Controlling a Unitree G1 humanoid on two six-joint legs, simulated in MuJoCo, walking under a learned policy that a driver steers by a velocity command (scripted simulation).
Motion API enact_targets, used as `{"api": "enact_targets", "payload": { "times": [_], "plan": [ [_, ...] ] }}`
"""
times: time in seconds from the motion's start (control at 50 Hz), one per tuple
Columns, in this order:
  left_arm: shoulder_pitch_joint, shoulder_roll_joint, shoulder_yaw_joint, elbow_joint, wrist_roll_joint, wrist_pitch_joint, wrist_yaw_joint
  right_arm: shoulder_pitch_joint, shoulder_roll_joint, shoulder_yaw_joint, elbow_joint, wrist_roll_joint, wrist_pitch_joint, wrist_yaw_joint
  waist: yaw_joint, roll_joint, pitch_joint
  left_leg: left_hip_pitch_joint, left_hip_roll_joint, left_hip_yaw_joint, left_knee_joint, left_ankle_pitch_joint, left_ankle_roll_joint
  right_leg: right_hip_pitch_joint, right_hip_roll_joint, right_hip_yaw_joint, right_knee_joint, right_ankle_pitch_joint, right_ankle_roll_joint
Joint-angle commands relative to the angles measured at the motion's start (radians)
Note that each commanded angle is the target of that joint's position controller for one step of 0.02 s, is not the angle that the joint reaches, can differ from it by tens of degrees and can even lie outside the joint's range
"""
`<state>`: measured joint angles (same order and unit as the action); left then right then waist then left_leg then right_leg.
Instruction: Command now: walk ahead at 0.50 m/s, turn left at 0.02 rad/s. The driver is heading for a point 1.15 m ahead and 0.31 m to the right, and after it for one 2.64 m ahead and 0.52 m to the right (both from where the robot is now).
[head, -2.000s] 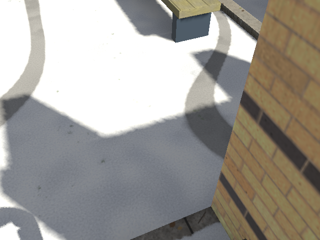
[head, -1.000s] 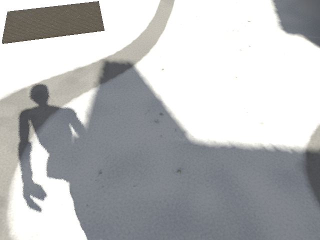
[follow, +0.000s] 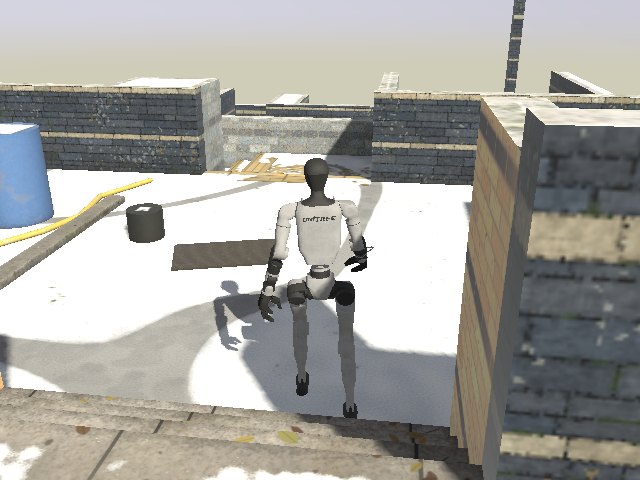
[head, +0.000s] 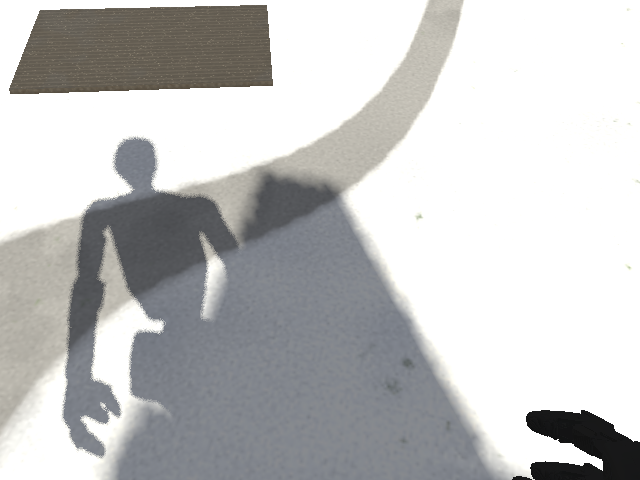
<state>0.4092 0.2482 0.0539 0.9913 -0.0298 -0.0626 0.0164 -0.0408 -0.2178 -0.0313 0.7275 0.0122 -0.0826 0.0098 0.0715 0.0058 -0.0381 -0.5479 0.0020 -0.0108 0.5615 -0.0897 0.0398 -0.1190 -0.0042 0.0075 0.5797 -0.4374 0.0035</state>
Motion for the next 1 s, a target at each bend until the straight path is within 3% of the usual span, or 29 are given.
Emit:
{"api": "enact_targets", "payload": {
  "times": [0.02,0.04,0.06,0.08,0.12,0.18,0.22,0.32,0.38,0.46,0.5,0.52,0.54,0.56,0.58,0.6,0.62,0.64,0.66,0.7,0.74,0.8,0.86,0.94,1.0],
  "plan": [
    [0.083,0.029,-0.01,-0.066,0.018,-0.049,-0.024,0.541,-0.238,-0.083,0.084,0.003,0.001,0.008,-0.209,0.266,-0.404,0.965,0.372,-0.747,-0.199,-0.154,0.294,-0.654,0.047,0.105,0.682,-0.099,-0.04],
    [-0.003,0.112,0.018,-0.088,-0.005,-0.056,-0.021,0.453,-0.19,-0.068,0.074,0.0,-0.004,0.007,-0.191,0.189,-0.255,0.872,0.352,-0.659,-0.226,-0.228,0.252,-0.765,0.002,0.126,0.743,-0.051,-0.056],
    [-0.103,0.118,0.021,-0.12,-0.003,-0.051,-0.009,0.347,-0.168,-0.06,0.047,-0.006,-0.004,0.004,-0.164,0.11,-0.139,0.7,0.315,-0.522,-0.249,-0.162,0.222,-0.765,-0.05,0.085,0.697,0.056,-0.062],
    [-0.147,0.105,0.025,-0.13,0.014,-0.042,0.004,0.27,-0.139,-0.053,0.04,-0.011,-0.005,0.007,-0.128,0.049,-0.064,0.545,0.273,-0.425,-0.284,-0.058,0.203,-0.715,-0.08,0.068,0.621,0.127,-0.057],
    [-0.126,0.078,0.031,-0.127,0.022,-0.02,0.015,0.22,-0.093,-0.044,0.047,-0.017,-0.018,0.013,-0.064,0.074,-0.043,0.396,0.217,-0.324,-0.334,0.035,0.176,-0.584,-0.115,0.076,0.523,0.195,-0.055],
    [-0.153,0.055,0.035,-0.134,0.028,-0.011,0.012,0.279,-0.119,-0.056,0.086,-0.007,-0.026,0.003,-0.052,0.068,-0.038,0.391,0.208,-0.244,-0.373,0.168,0.183,-0.602,-0.114,0.065,0.43,0.295,-0.052],
    [-0.246,0.055,0.037,-0.163,0.029,-0.015,0.009,0.331,-0.123,-0.056,0.117,0.0,-0.023,-0.011,-0.07,0.048,-0.014,0.416,0.208,-0.208,-0.383,0.236,0.175,-0.649,-0.114,0.064,0.319,0.394,-0.04],
    [-0.413,0.029,0.027,-0.215,0.024,-0.019,-0.012,0.423,-0.122,-0.051,0.178,0.01,-0.019,-0.025,-0.111,0.066,0.028,0.418,0.162,-0.114,-0.388,0.229,0.125,-0.578,-0.068,0.025,0.079,0.594,-0.035],
    [-0.516,0.024,0.018,-0.247,0.017,-0.019,-0.029,0.479,-0.127,-0.05,0.213,0.008,-0.016,-0.025,-0.144,0.065,0.07,0.5,0.182,-0.124,-0.382,0.192,0.129,-0.594,-0.052,0.013,-0.007,0.582,-0.04],
    [-0.614,0.021,0.007,-0.291,0.008,-0.04,-0.059,0.536,-0.139,-0.058,0.25,0.004,0.005,-0.032,-0.17,0.062,0.096,0.659,0.235,-0.142,-0.297,0.304,0.143,-0.635,-0.031,-0.016,-0.084,0.445,-0.066],
    [-0.564,0.046,0.016,-0.284,0.009,-0.049,-0.066,0.512,-0.154,-0.063,0.248,0.002,0.011,-0.035,-0.129,0.092,0.059,0.661,0.233,-0.129,-0.224,0.523,0.126,-0.493,0.007,-0.046,-0.118,0.375,-0.097],
    [-0.482,0.07,0.028,-0.261,0.013,-0.052,-0.064,0.491,-0.161,-0.065,0.244,0.005,0.012,-0.034,-0.081,0.11,0.007,0.642,0.216,-0.114,-0.144,0.691,0.115,-0.344,0.041,-0.073,-0.135,0.38,-0.118],
    [-0.308,0.112,0.049,-0.21,0.017,-0.053,-0.059,0.454,-0.156,-0.061,0.232,0.004,0.011,-0.03,0.002,0.109,-0.09,0.555,0.175,-0.081,0.014,0.748,0.091,-0.086,0.03,-0.054,-0.129,0.437,-0.159],
    [-0.091,0.187,0.07,-0.165,0.03,-0.051,-0.046,0.413,-0.137,-0.051,0.199,-0.011,0.002,-0.027,0.086,0.027,-0.239,0.317,0.117,-0.045,0.3,0.472,0.059,0.265,-0.15,0.147,-0.077,0.533,-0.237],
    [-0.009,0.225,0.075,-0.14,0.03,-0.042,-0.046,0.556,-0.018,-0.013,0.211,-0.005,-0.017,-0.01,0.03,-0.236,-0.4,-0.075,-0.047,-0.041,0.665,-0.299,-0.006,0.628,-0.389,0.586,-0.141,0.38,-0.399],
    [-0.005,0.139,0.053,-0.138,0.02,-0.03,-0.037,0.515,-0.104,-0.033,0.225,0.014,-0.039,-0.004,0.057,-0.185,-0.375,-0.179,-0.023,-0.147,0.783,-0.462,0.007,0.597,-0.379,0.671,-0.225,0.274,-0.371],
    [-0.115,0.111,0.042,-0.157,0.016,-0.028,-0.03,0.406,-0.156,-0.05,0.186,0.035,-0.048,-0.004,0.039,-0.141,-0.202,-0.244,0.029,-0.12,0.789,-0.38,0.01,0.445,-0.341,0.516,-0.263,0.291,-0.325],
    [-0.194,0.096,0.036,-0.174,0.021,-0.03,-0.03,0.336,-0.15,-0.051,0.168,0.032,-0.048,-0.013,0.006,-0.047,-0.109,-0.209,0.075,-0.087,0.739,-0.296,0.009,0.276,-0.302,0.409,-0.302,0.374,-0.298],
    [-0.233,0.074,0.031,-0.175,0.028,-0.035,-0.035,0.305,-0.137,-0.058,0.159,0.015,-0.044,-0.022,-0.025,-0.011,-0.047,-0.172,0.1,-0.075,0.677,-0.25,0.001,0.149,-0.269,0.342,-0.336,0.442,-0.284],
    [-0.239,0.05,0.024,-0.162,0.035,-0.043,-0.041,0.339,-0.091,-0.061,0.159,0.005,-0.023,-0.028,-0.078,-0.048,-0.027,-0.082,0.131,-0.075,0.601,-0.214,-0.004,0.03,-0.23,0.268,-0.388,0.479,-0.273],
    [-0.21,0.068,0.029,-0.142,0.027,-0.047,-0.038,0.325,-0.063,-0.059,0.15,0.003,-0.008,-0.031,-0.091,-0.063,0.005,-0.092,0.146,-0.058,0.52,-0.186,-0.016,-0.026,-0.221,0.214,-0.425,0.507,-0.274],
    [-0.166,0.112,0.04,-0.123,0.026,-0.043,-0.023,0.201,-0.06,-0.055,0.109,-0.008,-0.003,-0.029,-0.07,-0.052,0.043,-0.132,0.146,-0.038,0.332,-0.018,-0.036,-0.053,-0.198,0.145,-0.451,0.534,-0.252],
    [-0.125,0.126,0.043,-0.105,0.017,-0.037,-0.019,0.095,-0.046,-0.044,0.085,-0.005,-0.005,-0.018,-0.04,-0.061,0.057,-0.059,0.109,-0.009,0.13,0.149,-0.032,-0.073,-0.155,0.072,-0.448,0.532,-0.212],
    [-0.038,0.132,0.044,-0.063,0.003,-0.031,-0.018,-0.041,-0.066,-0.038,0.04,0.006,-0.006,-0.002,0.003,-0.063,0.089,-0.037,0.077,-0.011,0.002,0.171,-0.031,0.003,-0.188,0.101,-0.415,0.466,-0.206],
    [-0.03,0.157,0.052,-0.052,0.001,-0.017,-0.008,-0.054,-0.107,-0.046,0.018,0.007,-0.024,0.012,-0.024,-0.08,0.086,0.01,0.06,-0.026,-0.073,0.074,-0.012,0.075,-0.232,0.161,-0.338,0.474,-0.188]
  ]
}}
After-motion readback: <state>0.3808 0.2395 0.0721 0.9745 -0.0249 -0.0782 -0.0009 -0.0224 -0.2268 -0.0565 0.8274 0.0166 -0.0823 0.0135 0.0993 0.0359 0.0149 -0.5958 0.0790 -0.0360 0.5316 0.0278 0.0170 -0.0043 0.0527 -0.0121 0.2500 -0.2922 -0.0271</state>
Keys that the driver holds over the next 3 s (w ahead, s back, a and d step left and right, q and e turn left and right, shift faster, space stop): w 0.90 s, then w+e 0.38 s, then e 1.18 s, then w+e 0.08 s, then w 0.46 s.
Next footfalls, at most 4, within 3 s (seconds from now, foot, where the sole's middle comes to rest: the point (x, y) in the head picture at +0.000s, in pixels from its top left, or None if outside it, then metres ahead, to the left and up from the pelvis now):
0.54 right None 0.48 -0.10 -0.76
1.06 left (287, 354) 0.76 0.14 -0.76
1.56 right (407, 301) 0.93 -0.13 -0.76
2.04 left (328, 268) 1.01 0.07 -0.76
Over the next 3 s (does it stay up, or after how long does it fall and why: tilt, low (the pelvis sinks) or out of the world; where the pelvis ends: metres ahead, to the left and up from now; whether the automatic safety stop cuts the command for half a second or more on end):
stays up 0.97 -0.11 0.01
